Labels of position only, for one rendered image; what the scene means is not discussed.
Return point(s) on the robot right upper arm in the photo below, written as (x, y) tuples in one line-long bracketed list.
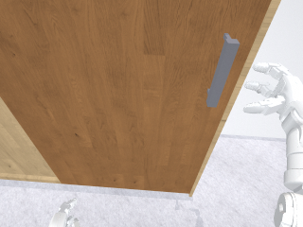
[(289, 210)]

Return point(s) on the wardrobe door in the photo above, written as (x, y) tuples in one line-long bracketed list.
[(18, 155), (113, 92)]

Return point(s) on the left robot hand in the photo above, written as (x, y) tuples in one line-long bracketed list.
[(61, 218)]

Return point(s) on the handle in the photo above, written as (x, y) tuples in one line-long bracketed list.
[(226, 59)]

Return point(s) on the right robot forearm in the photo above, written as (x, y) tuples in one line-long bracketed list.
[(291, 119)]

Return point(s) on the right robot hand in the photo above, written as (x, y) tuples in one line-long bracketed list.
[(289, 89)]

